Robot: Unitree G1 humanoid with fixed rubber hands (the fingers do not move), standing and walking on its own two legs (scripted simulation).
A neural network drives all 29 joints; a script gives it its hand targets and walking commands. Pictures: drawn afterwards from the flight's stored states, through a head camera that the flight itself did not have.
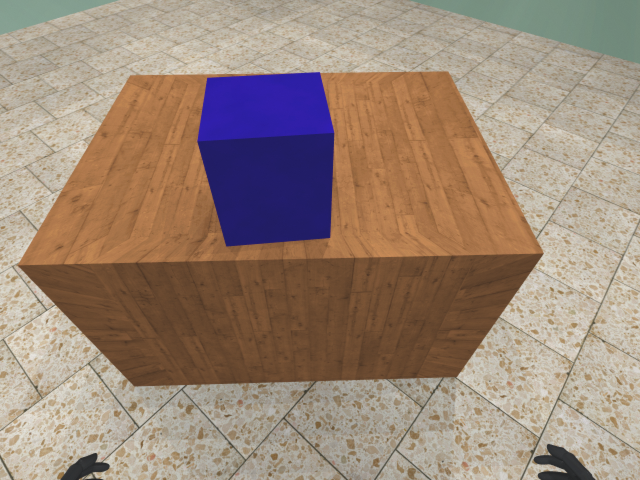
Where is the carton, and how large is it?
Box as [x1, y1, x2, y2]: [197, 72, 333, 246]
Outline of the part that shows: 319,72 207,78 197,141 226,246 329,237 333,129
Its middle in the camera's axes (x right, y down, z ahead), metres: -0.09 -0.15 +0.76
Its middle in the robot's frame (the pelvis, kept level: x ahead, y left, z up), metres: +0.68 +0.11 +0.00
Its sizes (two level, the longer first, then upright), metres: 0.210 0.200 0.250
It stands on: a pedestal, 0.63 m high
